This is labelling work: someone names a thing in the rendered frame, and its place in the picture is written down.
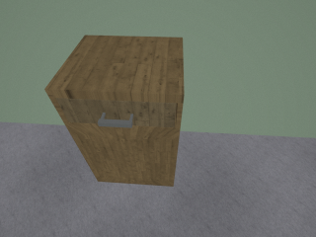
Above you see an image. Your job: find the handle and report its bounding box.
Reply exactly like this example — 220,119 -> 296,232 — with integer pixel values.
98,113 -> 133,128

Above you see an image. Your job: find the cabinet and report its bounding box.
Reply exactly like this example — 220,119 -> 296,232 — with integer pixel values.
44,35 -> 185,187

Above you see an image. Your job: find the drawer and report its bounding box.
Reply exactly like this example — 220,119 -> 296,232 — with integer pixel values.
56,98 -> 177,128

